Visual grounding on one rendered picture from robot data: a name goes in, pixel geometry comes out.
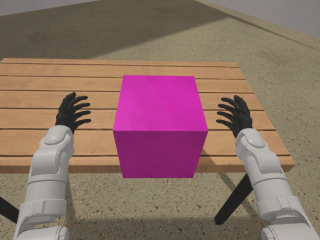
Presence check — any carton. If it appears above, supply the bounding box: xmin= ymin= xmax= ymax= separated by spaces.
xmin=113 ymin=75 xmax=208 ymax=178

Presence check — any left robot hand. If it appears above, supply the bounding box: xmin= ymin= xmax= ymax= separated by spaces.
xmin=55 ymin=92 xmax=91 ymax=135

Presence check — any left robot forearm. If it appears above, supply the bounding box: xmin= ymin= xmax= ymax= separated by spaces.
xmin=12 ymin=125 xmax=75 ymax=240

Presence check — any robot left upper arm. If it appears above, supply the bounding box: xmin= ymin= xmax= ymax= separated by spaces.
xmin=16 ymin=225 xmax=69 ymax=240

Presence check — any table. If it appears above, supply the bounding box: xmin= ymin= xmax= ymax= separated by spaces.
xmin=0 ymin=58 xmax=296 ymax=225

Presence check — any right robot hand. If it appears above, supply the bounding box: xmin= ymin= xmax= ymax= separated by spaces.
xmin=216 ymin=95 xmax=253 ymax=138

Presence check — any robot right upper arm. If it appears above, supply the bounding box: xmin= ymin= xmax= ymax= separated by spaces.
xmin=261 ymin=223 xmax=318 ymax=240

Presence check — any right robot forearm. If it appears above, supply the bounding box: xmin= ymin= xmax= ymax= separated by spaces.
xmin=235 ymin=128 xmax=320 ymax=240

